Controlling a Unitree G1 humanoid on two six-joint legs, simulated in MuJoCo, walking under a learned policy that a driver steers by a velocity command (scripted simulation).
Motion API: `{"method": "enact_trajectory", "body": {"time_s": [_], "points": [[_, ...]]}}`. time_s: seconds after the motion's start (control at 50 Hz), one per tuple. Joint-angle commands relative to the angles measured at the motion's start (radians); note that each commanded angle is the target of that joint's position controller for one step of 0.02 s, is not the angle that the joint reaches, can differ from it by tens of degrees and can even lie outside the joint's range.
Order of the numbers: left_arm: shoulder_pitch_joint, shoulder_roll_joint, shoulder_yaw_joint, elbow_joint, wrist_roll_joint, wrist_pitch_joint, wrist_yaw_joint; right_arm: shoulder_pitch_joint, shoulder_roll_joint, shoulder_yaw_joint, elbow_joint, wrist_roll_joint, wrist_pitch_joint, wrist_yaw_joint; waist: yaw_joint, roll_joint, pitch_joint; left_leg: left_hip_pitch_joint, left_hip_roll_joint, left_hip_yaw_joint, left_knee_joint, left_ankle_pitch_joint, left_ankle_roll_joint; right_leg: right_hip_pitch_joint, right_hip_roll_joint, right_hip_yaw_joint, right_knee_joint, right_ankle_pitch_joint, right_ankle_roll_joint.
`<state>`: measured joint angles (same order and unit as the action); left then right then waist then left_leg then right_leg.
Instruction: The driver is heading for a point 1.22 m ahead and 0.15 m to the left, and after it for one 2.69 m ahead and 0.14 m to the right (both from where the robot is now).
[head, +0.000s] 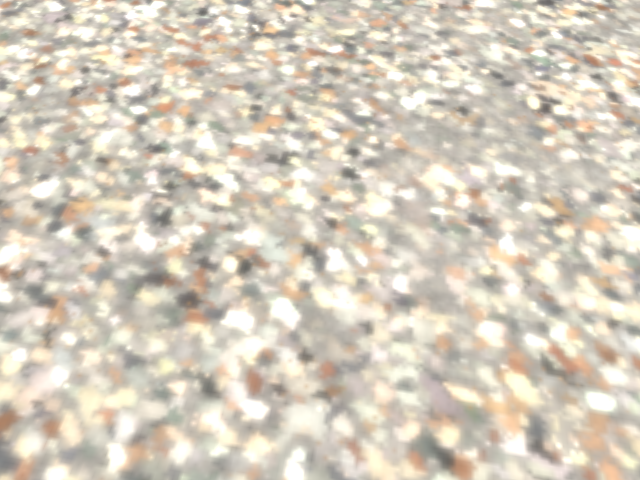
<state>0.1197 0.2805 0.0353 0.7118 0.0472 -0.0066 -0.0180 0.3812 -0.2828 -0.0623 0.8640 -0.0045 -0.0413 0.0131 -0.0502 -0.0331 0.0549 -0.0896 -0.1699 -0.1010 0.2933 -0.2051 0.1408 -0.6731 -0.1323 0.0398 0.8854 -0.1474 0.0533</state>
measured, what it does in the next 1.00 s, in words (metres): walks ahead, turning left: right foot, then left foot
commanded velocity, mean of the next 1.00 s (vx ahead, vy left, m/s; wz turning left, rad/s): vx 0.50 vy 0.00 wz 0.43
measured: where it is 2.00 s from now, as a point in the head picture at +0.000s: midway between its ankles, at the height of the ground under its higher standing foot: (214, 247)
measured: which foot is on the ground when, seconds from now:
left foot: down 0.00-0.22, up 0.24-0.70, down 0.72-1.00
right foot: up 0.00-0.20, down 0.22-0.72, up 0.74-1.00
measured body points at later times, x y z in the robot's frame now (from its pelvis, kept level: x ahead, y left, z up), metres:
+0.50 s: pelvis +0.28 -0.04 +0.00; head +0.31 -0.04 +0.45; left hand +0.23 +0.24 -0.11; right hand +0.50 -0.26 -0.12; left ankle +0.31 +0.11 -0.66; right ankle +0.28 -0.14 -0.74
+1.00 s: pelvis +0.52 +0.10 +0.00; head +0.53 +0.12 +0.45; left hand +0.50 +0.38 -0.13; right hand +0.65 -0.14 -0.13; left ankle +0.47 +0.13 -0.74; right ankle +0.65 -0.02 -0.67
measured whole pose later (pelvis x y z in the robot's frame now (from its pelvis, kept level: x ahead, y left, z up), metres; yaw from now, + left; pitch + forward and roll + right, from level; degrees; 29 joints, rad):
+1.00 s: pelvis +0.52 +0.10 +0.00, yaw +25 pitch +0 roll +0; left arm 0.23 0.27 0.05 0.82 0.03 -0.01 -0.03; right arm 0.36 -0.25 -0.04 0.93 -0.01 -0.07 0.01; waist -0.01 -0.04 0.04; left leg -0.07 -0.10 0.05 0.25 -0.18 0.11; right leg -0.60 -0.12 -0.01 0.98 -0.21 0.00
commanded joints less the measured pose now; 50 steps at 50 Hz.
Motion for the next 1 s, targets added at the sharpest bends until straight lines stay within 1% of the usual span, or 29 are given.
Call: {"method": "enact_trajectory", "body": {"time_s": [0.02, 0.08, 0.12, 0.16, 0.18, 0.2, 0.22, 0.24, 0.26, 0.28, 0.3, 0.34, 0.42, 0.48, 0.54, 0.62, 0.64, 0.68, 0.7, 0.72, 0.74, 0.76, 0.78, 0.8, 0.82, 0.86, 0.88, 0.94, 1.0], "points": [[-0.099, 0.07, 0.013, -0.089, -0.004, -0.011, -0.003, 0.051, -0.149, -0.034, -0.043, 0.0, -0.018, -0.007, -0.014, 0.077, -0.008, 0.02, 0.257, -0.238, -0.073, 0.318, 0.105, -0.028, 0.046, -0.03, -0.094, 0.103, 0.0], [-0.189, 0.071, 0.005, -0.125, -0.011, -0.021, -0.008, 0.106, -0.155, -0.036, -0.031, -0.007, -0.016, -0.016, -0.046, 0.087, -0.002, 0.09, 0.269, -0.264, -0.022, 0.41, 0.099, -0.025, 0.083, -0.033, -0.189, 0.107, -0.013], [-0.207, 0.08, 0.004, -0.142, -0.017, -0.03, -0.008, 0.108, -0.168, -0.039, -0.032, -0.012, -0.014, -0.026, -0.042, 0.102, 0.0, 0.11, 0.284, -0.292, 0.012, 0.454, 0.083, 0.031, 0.104, -0.023, -0.256, 0.085, -0.03], [-0.114, 0.103, 0.011, -0.12, -0.021, -0.038, -0.001, 0.052, -0.187, -0.043, -0.046, -0.014, -0.014, -0.031, 0.016, 0.119, -0.016, 0.057, 0.281, -0.298, 0.067, 0.529, 0.04, 0.219, 0.133, -0.02, -0.335, 0.028, -0.056], [-0.012, 0.129, 0.023, -0.088, -0.022, -0.043, 0.01, 0.024, -0.198, -0.045, -0.053, -0.014, -0.018, -0.027, 0.062, 0.114, -0.061, 0.02, 0.258, -0.29, 0.16, 0.635, 0.016, 0.376, 0.164, -0.034, -0.355, -0.014, -0.074], [0.129, 0.159, 0.036, -0.05, -0.018, -0.055, 0.023, 0.004, -0.196, -0.043, -0.054, -0.005, -0.025, -0.017, 0.138, 0.065, -0.137, -0.04, 0.197, -0.242, 0.346, 0.636, -0.011, 0.581, 0.141, -0.022, -0.417, 0.013, -0.101], [0.29, 0.226, 0.053, -0.039, 0.003, -0.064, 0.042, 0.013, -0.126, -0.024, -0.081, 0.005, -0.035, -0.008, 0.193, -0.028, -0.282, -0.166, 0.135, -0.175, 0.62, 0.369, -0.033, 0.818, -0.07, 0.185, -0.449, -0.203, -0.145], [0.281, 0.305, 0.068, -0.047, 0.017, -0.054, 0.046, 0.134, -0.04, -0.008, -0.106, 0.028, -0.029, -0.011, 0.114, -0.267, -0.387, -0.456, -0.021, -0.063, 0.88, -0.36, -0.067, 1.014, -0.335, 0.65, -0.559, -0.266, -0.257], [0.217, 0.228, 0.063, -0.051, -0.003, -0.042, 0.04, 0.113, -0.129, -0.015, -0.08, -0.013, -0.015, -0.02, 0.087, -0.139, -0.29, -0.546, 0.079, -0.054, 0.971, -0.298, -0.059, 0.89, -0.309, 0.721, -0.598, -0.395, -0.264], [0.151, 0.142, 0.042, -0.059, -0.011, -0.042, 0.036, 0.043, -0.14, -0.022, -0.077, -0.021, -0.008, -0.013, 0.076, -0.039, -0.15, -0.539, 0.121, -0.037, 0.961, -0.199, -0.062, 0.742, -0.264, 0.555, -0.621, -0.377, -0.244], [0.115, 0.095, 0.03, -0.052, -0.011, -0.045, 0.031, 0.0, -0.126, -0.019, -0.08, -0.021, -0.004, -0.004, 0.065, 0.005, -0.079, -0.517, 0.154, -0.017, 0.924, -0.143, -0.068, 0.646, -0.21, 0.405, -0.639, -0.247, -0.224], [0.131, 0.078, 0.023, -0.023, -0.015, -0.056, 0.03, -0.014, -0.1, -0.017, -0.081, -0.031, 0.017, 0.016, 0.048, -0.062, -0.041, -0.473, 0.189, 0.006, 0.882, -0.117, -0.08, 0.556, -0.142, 0.215, -0.67, -0.054, -0.194], [0.185, 0.086, 0.031, 0.022, -0.032, -0.091, 0.015, -0.101, -0.065, -0.006, -0.119, -0.032, 0.039, 0.042, 0.043, -0.068, -0.031, -0.545, 0.208, 0.026, 0.855, -0.043, -0.086, 0.571, -0.14, 0.057, -0.701, 0.202, -0.205], [0.217, 0.079, 0.031, 0.049, -0.031, -0.09, 0.015, -0.209, -0.05, 0.004, -0.161, -0.033, 0.037, 0.054, 0.057, -0.061, -0.009, -0.61, 0.22, 0.055, 0.759, 0.054, -0.099, 0.592, -0.123, -0.051, -0.716, 0.283, -0.202], [0.241, 0.082, 0.031, 0.072, -0.03, -0.089, 0.015, -0.321, -0.019, 0.023, -0.197, -0.029, 0.028, 0.067, 0.079, -0.055, 0.01, -0.555, 0.216, 0.106, 0.551, 0.172, -0.097, 0.579, -0.089, -0.146, -0.719, 0.308, -0.183], [0.316, 0.115, 0.034, 0.121, -0.031, -0.082, 0.019, -0.414, -0.013, 0.036, -0.223, -0.039, 0.024, 0.068, 0.101, -0.054, 0.036, -0.467, 0.189, 0.169, 0.358, 0.127, -0.061, 0.638, -0.123, -0.175, -0.714, 0.38, -0.181], [0.333, 0.122, 0.034, 0.136, -0.031, -0.076, 0.02, -0.417, -0.02, 0.036, -0.222, -0.043, 0.023, 0.063, 0.098, -0.054, 0.036, -0.448, 0.176, 0.178, 0.329, 0.09, -0.046, 0.673, -0.134, -0.18, -0.691, 0.449, -0.181], [0.346, 0.146, 0.034, 0.159, -0.029, -0.062, 0.025, -0.367, -0.038, 0.029, -0.203, -0.051, 0.016, 0.049, 0.065, -0.068, -0.007, -0.342, 0.122, 0.204, 0.283, -0.005, -0.009, 0.73, -0.145, -0.202, -0.56, 0.742, -0.177], [0.349, 0.154, 0.032, 0.167, -0.029, -0.054, 0.026, -0.273, -0.055, 0.02, -0.17, -0.054, 0.008, 0.043, 0.021, -0.066, -0.065, -0.224, 0.091, 0.205, 0.237, -0.017, 0.015, 0.733, -0.14, -0.22, -0.426, 0.826, -0.17], [0.343, 0.147, 0.026, 0.165, -0.035, -0.049, 0.027, -0.12, -0.077, 0.006, -0.114, -0.061, -0.002, 0.032, -0.048, -0.036, -0.153, -0.005, 0.083, 0.19, 0.171, 0.029, 0.039, 0.649, -0.113, -0.25, -0.233, 0.755, -0.152], [0.336, 0.105, 0.011, 0.124, -0.037, -0.052, 0.025, 0.043, -0.155, -0.017, -0.081, -0.076, -0.006, 0.015, -0.108, 0.067, -0.288, 0.267, 0.305, -0.062, 0.167, -0.062, 0.088, 0.436, -0.079, -0.256, 0.06, 0.374, -0.133], [0.411, 0.015, -0.005, 0.081, -0.055, -0.05, 0.004, 0.045, -0.241, -0.036, -0.083, -0.053, 0.003, 0.002, -0.038, 0.274, -0.397, 0.508, 0.598, -0.559, 0.081, 0.002, 0.233, 0.065, 0.111, -0.207, 0.401, -0.439, -0.086], [0.274, 0.13, 0.028, 0.077, -0.036, -0.043, 0.015, 0.046, -0.217, -0.038, -0.084, -0.019, 0.009, -0.009, -0.08, 0.098, -0.329, 0.434, 0.552, -0.511, 0.046, 0.107, 0.203, -0.018, 0.093, -0.054, 0.452, -0.364, -0.095], [0.213, 0.108, 0.024, 0.055, -0.049, -0.054, 0.011, -0.021, -0.173, -0.026, -0.067, -0.012, 0.002, -0.015, -0.042, 0.099, -0.19, 0.307, 0.499, -0.33, 0.032, 0.237, 0.173, -0.035, 0.054, -0.03, 0.406, -0.266, -0.107], [0.219, 0.091, 0.019, 0.067, -0.05, -0.06, 0.008, -0.063, -0.123, -0.013, -0.058, -0.014, -0.006, -0.013, 0.002, 0.068, -0.118, 0.182, 0.45, -0.238, 0.002, 0.332, 0.136, 0.016, 0.031, -0.029, 0.326, -0.22, -0.107], [0.284, 0.066, 0.017, 0.104, -0.022, -0.033, 0.001, -0.123, -0.067, 0.005, -0.051, -0.009, -0.021, -0.013, 0.072, 0.083, -0.072, 0.027, 0.378, -0.116, -0.058, 0.356, 0.084, 0.136, 0.011, -0.029, 0.238, -0.184, -0.087], [0.294, 0.055, 0.018, 0.113, -0.015, -0.021, -0.004, -0.118, -0.057, 0.009, -0.044, -0.008, -0.03, -0.011, 0.081, 0.087, -0.073, -0.005, 0.364, -0.097, -0.082, 0.358, 0.084, 0.166, 0.016, -0.036, 0.222, -0.174, -0.079], [0.22, 0.039, 0.021, 0.094, -0.008, -0.008, -0.019, -0.079, -0.082, 0.002, -0.007, 0.003, -0.046, -0.009, 0.082, 0.091, -0.025, -0.036, 0.343, -0.058, -0.158, 0.307, 0.097, 0.107, 0.009, -0.055, 0.158, -0.086, -0.056], [0.109, 0.039, 0.021, 0.066, -0.018, -0.008, -0.02, -0.036, -0.082, 0.002, 0.02, -0.005, -0.048, -0.008, 0.056, 0.082, 0.019, -0.005, 0.335, -0.007, -0.191, 0.297, 0.083, 0.018, 0.005, -0.052, 0.052, 0.027, -0.047]]}}
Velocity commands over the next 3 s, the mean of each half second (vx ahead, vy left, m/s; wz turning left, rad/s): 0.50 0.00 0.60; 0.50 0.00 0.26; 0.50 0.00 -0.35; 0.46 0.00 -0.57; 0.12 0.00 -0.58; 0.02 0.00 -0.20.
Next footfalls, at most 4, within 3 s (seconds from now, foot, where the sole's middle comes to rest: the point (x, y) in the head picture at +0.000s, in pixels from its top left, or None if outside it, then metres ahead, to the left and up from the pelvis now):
0.22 right None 0.31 -0.13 -0.78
0.72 left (237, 459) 0.50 0.15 -0.78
1.28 right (255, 312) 0.85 0.12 -0.78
1.78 left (175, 229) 1.11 0.34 -0.78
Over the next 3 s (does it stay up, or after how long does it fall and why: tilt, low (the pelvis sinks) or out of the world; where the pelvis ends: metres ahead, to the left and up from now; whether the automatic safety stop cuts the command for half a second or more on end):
stays up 1.18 0.23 0.00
